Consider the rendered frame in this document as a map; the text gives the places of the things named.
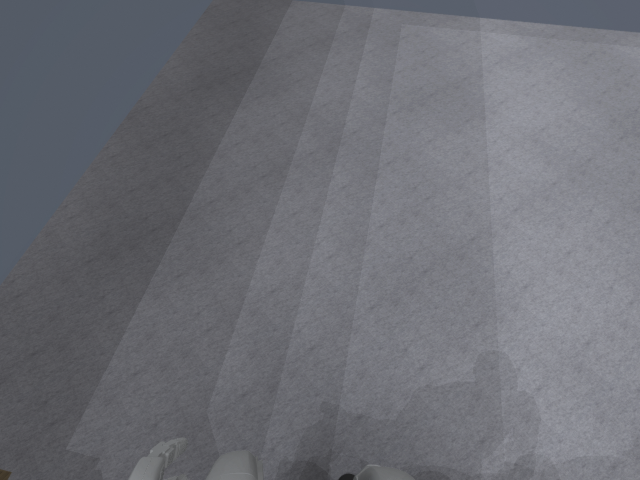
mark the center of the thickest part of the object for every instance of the robot left thigh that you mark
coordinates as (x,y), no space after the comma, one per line
(236,465)

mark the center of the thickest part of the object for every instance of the right robot shin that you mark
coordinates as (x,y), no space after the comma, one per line
(367,466)

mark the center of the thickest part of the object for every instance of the left robot hand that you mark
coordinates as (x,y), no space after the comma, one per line
(160,457)

